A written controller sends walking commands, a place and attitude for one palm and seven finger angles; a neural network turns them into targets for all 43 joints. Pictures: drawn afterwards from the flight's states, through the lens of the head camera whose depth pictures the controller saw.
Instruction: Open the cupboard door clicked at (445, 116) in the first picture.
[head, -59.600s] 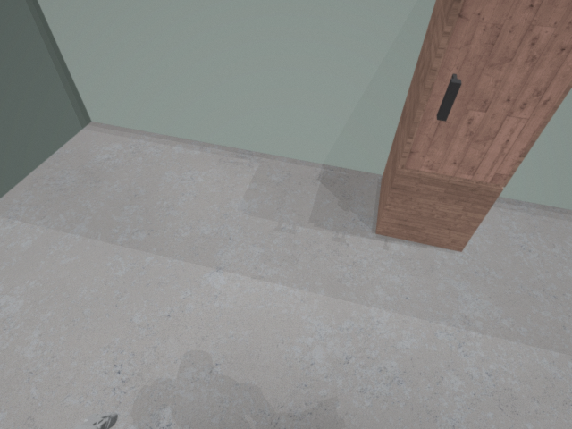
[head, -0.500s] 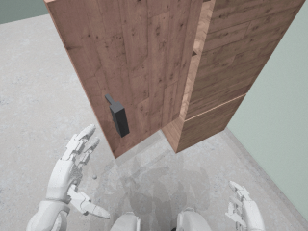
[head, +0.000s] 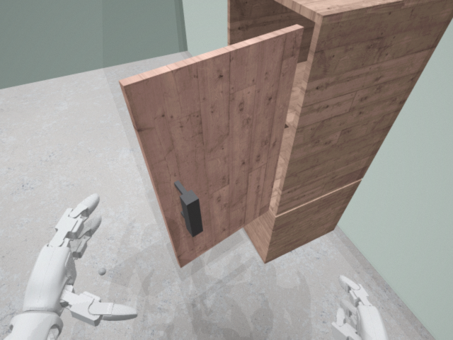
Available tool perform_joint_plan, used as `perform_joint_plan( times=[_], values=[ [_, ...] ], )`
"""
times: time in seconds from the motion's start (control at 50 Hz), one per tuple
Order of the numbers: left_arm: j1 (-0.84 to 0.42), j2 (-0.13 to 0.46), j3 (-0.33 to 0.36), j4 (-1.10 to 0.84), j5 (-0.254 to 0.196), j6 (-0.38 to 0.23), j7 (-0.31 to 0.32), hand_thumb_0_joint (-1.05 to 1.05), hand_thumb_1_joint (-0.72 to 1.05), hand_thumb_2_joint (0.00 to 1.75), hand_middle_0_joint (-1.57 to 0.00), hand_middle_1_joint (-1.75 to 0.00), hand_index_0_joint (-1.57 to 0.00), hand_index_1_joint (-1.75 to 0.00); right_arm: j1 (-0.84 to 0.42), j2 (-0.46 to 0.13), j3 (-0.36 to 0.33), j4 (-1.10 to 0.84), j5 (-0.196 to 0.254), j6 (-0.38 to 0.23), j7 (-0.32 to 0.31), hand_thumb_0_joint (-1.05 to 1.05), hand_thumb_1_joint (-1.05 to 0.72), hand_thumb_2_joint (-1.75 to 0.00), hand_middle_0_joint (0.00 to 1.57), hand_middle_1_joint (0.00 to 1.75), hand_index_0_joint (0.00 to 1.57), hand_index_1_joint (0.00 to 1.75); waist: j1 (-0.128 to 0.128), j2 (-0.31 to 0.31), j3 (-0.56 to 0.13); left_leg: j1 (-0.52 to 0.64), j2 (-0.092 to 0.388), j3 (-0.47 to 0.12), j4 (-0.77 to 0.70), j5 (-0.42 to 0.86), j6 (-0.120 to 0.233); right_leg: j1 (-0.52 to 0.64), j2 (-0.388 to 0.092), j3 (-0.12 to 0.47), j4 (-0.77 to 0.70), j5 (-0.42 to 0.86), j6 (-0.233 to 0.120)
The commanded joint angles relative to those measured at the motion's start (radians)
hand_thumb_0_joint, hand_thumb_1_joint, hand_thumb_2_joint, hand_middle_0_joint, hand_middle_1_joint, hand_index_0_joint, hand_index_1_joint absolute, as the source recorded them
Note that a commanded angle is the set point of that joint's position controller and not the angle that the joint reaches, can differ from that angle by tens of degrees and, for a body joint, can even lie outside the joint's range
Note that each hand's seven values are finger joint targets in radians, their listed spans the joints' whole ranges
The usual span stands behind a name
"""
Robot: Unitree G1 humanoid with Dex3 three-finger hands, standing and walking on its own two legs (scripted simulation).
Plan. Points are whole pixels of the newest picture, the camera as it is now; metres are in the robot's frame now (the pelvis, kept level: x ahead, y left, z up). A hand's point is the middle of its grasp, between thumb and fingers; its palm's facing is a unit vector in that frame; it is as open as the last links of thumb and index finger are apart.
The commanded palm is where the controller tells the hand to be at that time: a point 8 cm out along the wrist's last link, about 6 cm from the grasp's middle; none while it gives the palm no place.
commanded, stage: draw the hand back to the body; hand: left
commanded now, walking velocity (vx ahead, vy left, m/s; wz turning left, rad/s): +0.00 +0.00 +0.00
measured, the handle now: (186, 207) +0.38 +0.12 +0.00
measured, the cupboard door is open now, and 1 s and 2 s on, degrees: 100 100 100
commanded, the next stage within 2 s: step back with the hand held close in 0.96 s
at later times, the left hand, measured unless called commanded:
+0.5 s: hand (34, 228) +0.21 +0.26 +0.18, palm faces +0.39 -0.82 -0.42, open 10.0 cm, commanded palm +0.16 +0.30 +0.20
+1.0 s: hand (23, 235) +0.19 +0.25 +0.20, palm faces +0.44 -0.80 -0.41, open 7.4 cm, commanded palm +0.14 +0.29 +0.21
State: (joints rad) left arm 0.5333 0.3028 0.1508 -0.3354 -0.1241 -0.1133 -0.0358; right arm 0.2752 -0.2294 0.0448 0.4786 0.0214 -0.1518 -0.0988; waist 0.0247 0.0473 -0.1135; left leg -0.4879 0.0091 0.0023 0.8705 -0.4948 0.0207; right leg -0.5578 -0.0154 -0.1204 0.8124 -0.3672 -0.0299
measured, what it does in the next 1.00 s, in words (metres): stands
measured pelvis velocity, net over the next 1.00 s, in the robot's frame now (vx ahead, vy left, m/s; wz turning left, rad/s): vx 0.00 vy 0.00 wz -0.03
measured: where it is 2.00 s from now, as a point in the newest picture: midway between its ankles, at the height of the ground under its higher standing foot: outside the picture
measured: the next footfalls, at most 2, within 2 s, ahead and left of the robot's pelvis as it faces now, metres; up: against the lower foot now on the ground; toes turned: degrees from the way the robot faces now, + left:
right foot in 2.00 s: -0.06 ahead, -0.10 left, +0.00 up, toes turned +6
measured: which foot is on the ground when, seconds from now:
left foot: down 0.00-1.00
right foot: down 0.00-1.00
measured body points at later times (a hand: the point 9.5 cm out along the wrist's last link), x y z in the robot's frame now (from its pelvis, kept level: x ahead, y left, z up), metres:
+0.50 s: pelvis +0.02 +0.01 +0.04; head +0.00 -0.01 +0.49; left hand +0.18 +0.30 +0.21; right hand +0.20 -0.20 -0.04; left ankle -0.03 +0.10 -0.70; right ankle +0.03 -0.10 -0.70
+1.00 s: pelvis +0.00 +0.00 +0.04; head -0.02 -0.02 +0.49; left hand +0.16 +0.29 +0.22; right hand +0.18 -0.23 -0.04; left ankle -0.03 +0.10 -0.70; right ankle +0.03 -0.10 -0.70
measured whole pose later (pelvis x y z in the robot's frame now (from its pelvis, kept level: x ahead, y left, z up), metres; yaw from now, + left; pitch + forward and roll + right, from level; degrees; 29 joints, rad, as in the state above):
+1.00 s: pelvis +0.00 +0.00 +0.04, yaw -2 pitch -5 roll -1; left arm 0.47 0.33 0.33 -0.37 -0.04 -0.12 0.12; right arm 0.21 -0.22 0.03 0.66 -0.01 -0.14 -0.08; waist 0.07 0.07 0.04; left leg -0.02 0.01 0.04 0.40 -0.28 0.01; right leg -0.11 0.02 -0.09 0.36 -0.16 -0.03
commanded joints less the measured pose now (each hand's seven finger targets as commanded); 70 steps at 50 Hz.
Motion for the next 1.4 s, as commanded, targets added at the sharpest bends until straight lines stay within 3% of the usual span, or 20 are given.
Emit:
perform_joint_plan(
  times=[0.0, 0.04, 0.16, 0.38, 0.56, 0.62, 0.76, 0.88, 0.92, 1.04, 1.06, 1.08, 1.1, 1.12, 1.14, 1.18, 1.24, 1.28, 1.32, 1.38],
  values=[
    [0.019, 0.111, 0.056, -0.258, 0.07, -0.004, 0.126, 0.0, -0.08, 0.48, -0.16, -0.3, -0.16, -0.3, -0.08, -0.098, -0.042, -0.134, -0.006, -0.039, -0.009, 0.0, -0.9, -0.9, 0.2, 0.3, 0.2, 0.3, 0.006, 0.008, -0.043, 0.034, 0.006, -0.029, -0.24, 0.345, -0.005, 0.258, -0.011, 0.076, -0.193, 0.198, 0.004],
    [-0.008, 0.132, 0.074, -0.266, 0.084, 0.0, 0.148, 0.0, -0.01, 0.51, -0.17, -0.3, -0.17, -0.3, -0.093, -0.1, -0.039, -0.124, -0.01, -0.041, -0.014, 0.0, -0.9, -0.9, 0.2, 0.3, 0.2, 0.3, 0.007, -0.027, -0.037, 0.074, 0.008, -0.029, -0.274, 0.337, -0.004, 0.288, -0.01, 0.072, -0.219, 0.196, 0.007],
    [-0.065, 0.167, 0.13, -0.275, 0.1, -0.002, 0.183, 0.0, 0.2, 0.6, -0.18, -0.3, -0.18, -0.3, -0.116, -0.101, -0.029, -0.083, -0.017, -0.056, -0.019, 0.0, -0.9, -0.9, 0.2, 0.3, 0.2, 0.3, 0.019, 0.013, -0.006, 0.175, 0.013, -0.034, -0.371, 0.398, -0.013, 0.375, -0.01, 0.065, -0.285, 0.225, 0.005],
    [-0.088, 0.198, 0.23, -0.276, 0.096, -0.027, 0.176, 0.0, 0.58, 0.76, -0.19, -0.3, -0.19, -0.3, -0.163, -0.106, -0.038, -0.026, -0.025, -0.069, 0.012, 0.0, -0.9, -0.9, 0.2, 0.3, 0.2, 0.3, 0.045, 0.038, 0.042, 0.293, 0.029, -0.031, -0.479, 0.595, -0.04, 0.505, 0.0, 0.064, -0.381, 0.338, 0.003],
    [-0.152, 0.247, 0.337, -0.297, 0.083, -0.055, 0.173, 0.0, 0.9, 0.9, -0.2, -0.3, -0.2, -0.3, -0.178, -0.1, -0.051, -0.005, -0.028, -0.049, 0.023, 0.0, -0.9, -0.9, 0.2, 0.3, 0.2, 0.3, 0.048, 0.039, 0.045, 0.344, 0.027, -0.01, -0.518, 0.595, -0.036, 0.55, 0.003, 0.079, -0.434, 0.375, 0.005],
    [-0.129, 0.179, 0.277, -0.217, 0.079, -0.046, 0.16, 0.0, 0.9, 0.9, -0.2, -0.3, -0.2, -0.3, -0.181, -0.103, -0.053, 0.004, -0.025, -0.038, 0.028, 0.0, -0.9, -0.9, 0.2, 0.3, 0.2, 0.3, 0.039, 0.023, 0.119, 0.338, 0.031, -0.006, -0.534, 0.525, -0.023, 0.512, 0.003, 0.08, -0.461, 0.325, 0.008],
    [-0.154, 0.222, 0.301, -0.273, 0.087, -0.065, 0.166, 0.0, 0.9, 0.9, -0.2, -0.3, -0.2, -0.3, -0.197, -0.104, -0.063, 0.0, -0.029, -0.036, 0.023, 0.0, -0.9, -0.9, 0.2, 0.3, 0.2, 0.3, 0.049, 0.021, 0.041, 0.36, 0.016, 0.001, -0.542, 0.465, -0.008, 0.56, 0.003, 0.095, -0.474, 0.307, 0.008],
    [-0.164, 0.248, 0.322, -0.27, 0.092, -0.072, 0.176, 0.0, 0.9, 0.9, -0.2, -0.3, -0.2, -0.3, -0.21, -0.101, -0.06, 0.012, -0.031, -0.052, 0.014, 0.0, -0.9, -0.9, 0.2, 0.3, 0.2, 0.3, 0.049, 0.03, 0.083, 0.351, 0.01, 0.001, -0.55, 0.398, -0.005, 0.543, 0.003, 0.108, -0.508, 0.251, 0.005],
    [-0.166, 0.226, 0.305, -0.253, 0.091, -0.073, 0.174, 0.0, 0.9, 0.9, -0.2, -0.3, -0.2, -0.3, -0.208, -0.095, -0.058, 0.016, -0.03, -0.054, 0.015, 0.0, -0.9, -0.9, 0.2, 0.3, 0.2, 0.3, 0.046, 0.047, 0.109, 0.347, 0.009, 0.005, -0.552, 0.392, -0.004, 0.532, 0.002, 0.108, -0.513, 0.246, 0.006],
    [-0.156, 0.205, 0.289, -0.2, 0.086, -0.074, 0.164, 0.0, 0.9, 0.9, -0.2, -0.3, -0.2, -0.3, -0.212, -0.097, -0.065, 0.023, -0.029, -0.053, 0.017, 0.0, -0.9, -0.9, 0.2, 0.3, 0.2, 0.3, 0.045, -0.005, 0.138, 0.35, 0.012, 0.009, -0.557, 0.353, 0.005, 0.513, 0.002, 0.115, -0.538, 0.191, 0.011],
    [-0.271, 0.242, 0.304, -0.268, 0.087, -0.085, 0.168, 0.0, 0.9, 0.9, -0.2, -0.3, -0.2, -0.3, -0.221, -0.101, -0.064, 0.022, -0.029, -0.056, 0.016, 0.0, -0.9, -0.9, 0.2, 0.3, 0.2, 0.3, 0.04, 0.001, 0.101, 0.362, 0.008, 0.005, -0.554, 0.345, 0.006, 0.522, 0.0, 0.121, -0.542, 0.179, 0.013],
    [-0.412, 0.398, 0.462, -0.276, 0.106, -0.137, 0.184, 0.0, 0.9, 0.9, -0.2, -0.3, -0.2, -0.3, -0.206, -0.1, -0.038, -0.012, -0.012, -0.04, 0.016, 0.0, -0.9, -0.9, 0.2, 0.3, 0.2, 0.3, -0.002, 0.063, 0.224, 0.264, 0.006, -0.004, -0.534, 0.228, 0.014, 0.399, -0.037, 0.222, -0.595, 0.145, 0.01],
    [-0.24, 0.292, 0.397, -0.191, 0.111, -0.136, 0.179, 0.0, 0.9, 0.9, -0.2, -0.3, -0.2, -0.3, -0.181, -0.103, -0.063, 0.002, -0.037, -0.022, 0.006, 0.0, -0.9, -0.9, 0.2, 0.3, 0.2, 0.3, -0.008, -0.078, 0.19, 0.261, 0.01, -0.045, -0.494, 0.238, 0.015, 0.403, -0.056, 0.225, -0.6, 0.16, 0.007],
    [-0.141, 0.256, 0.368, -0.162, 0.109, -0.12, 0.17, 0.0, 0.9, 0.9, -0.2, -0.3, -0.2, -0.3, -0.183, -0.114, -0.073, -0.003, -0.036, -0.01, 0.013, 0.0, -0.9, -0.9, 0.2, 0.3, 0.2, 0.3, -0.007, -0.115, 0.155, 0.297, 0.01, -0.026, -0.453, 0.26, 0.019, 0.372, -0.08, 0.248, -0.612, 0.174, 0.002],
    [-0.121, 0.232, 0.34, -0.188, 0.107, -0.116, 0.164, 0.0, 0.9, 0.9, -0.2, -0.3, -0.2, -0.3, -0.183, -0.116, -0.074, -0.012, -0.035, -0.001, 0.019, 0.0, -0.9, -0.9, 0.2, 0.3, 0.2, 0.3, -0.012, -0.112, 0.114, 0.319, 0.006, -0.012, -0.419, 0.271, 0.017, 0.359, -0.1, 0.253, -0.608, 0.187, -0.002],
    [-0.083, 0.232, 0.341, -0.239, 0.105, -0.128, 0.168, 0.0, 0.9, 0.9, -0.2, -0.3, -0.2, -0.3, -0.188, -0.116, -0.074, -0.016, -0.037, 0.005, 0.016, 0.0, -0.9, -0.9, 0.2, 0.3, 0.2, 0.3, -0.013, -0.033, 0.044, 0.313, 0.008, -0.006, -0.402, 0.303, 0.01, 0.378, -0.129, 0.241, -0.571, 0.259, -0.02],
    [-0.005, 0.242, 0.357, -0.295, 0.103, -0.125, 0.185, 0.0, 0.9, 0.9, -0.2, -0.3, -0.2, -0.3, -0.168, -0.125, -0.083, -0.038, -0.038, 0.023, 0.009, 0.0, -0.9, -0.9, 0.2, 0.3, 0.2, 0.3, -0.018, -0.023, -0.059, 0.285, 0.039, -0.033, -0.437, 0.464, -0.004, 0.473, -0.1, 0.191, -0.453, 0.447, -0.016],
    [0.018, 0.276, 0.394, -0.336, 0.101, -0.122, 0.201, 0.0, 0.9, 0.9, -0.2, -0.3, -0.2, -0.3, -0.172, -0.125, -0.09, -0.046, -0.044, 0.036, 0.0, 0.0, -0.9, -0.9, 0.2, 0.3, 0.2, 0.3, -0.014, 0.002, -0.096, 0.252, 0.057, -0.052, -0.437, 0.596, -0.016, 0.519, -0.085, 0.162, -0.378, 0.581, -0.016],
    [0.034, 0.287, 0.408, -0.368, 0.099, -0.12, 0.203, 0.0, 0.9, 0.9, -0.2, -0.3, -0.2, -0.3, -0.171, -0.119, -0.097, -0.069, -0.033, 0.044, 0.0, 0.0, -0.9, -0.9, 0.2, 0.3, 0.2, 0.3, -0.016, -0.019, -0.11, 0.237, 0.062, -0.049, -0.412, 0.653, -0.023, 0.517, -0.085, 0.166, -0.326, 0.668, -0.017],
    [0.046, 0.31, 0.435, -0.395, 0.096, -0.123, 0.208, 0.0, 0.9, 0.9, -0.2, -0.3, -0.2, -0.3, -0.178, -0.114, -0.102, -0.078, -0.033, 0.054, -0.004, 0.0, -0.9, -0.9, 0.2, 0.3, 0.2, 0.3, -0.015, -0.01, -0.097, 0.19, 0.062, -0.063, -0.409, 0.621, -0.028, 0.495, -0.087, 0.173, -0.295, 0.654, -0.023]
  ],
)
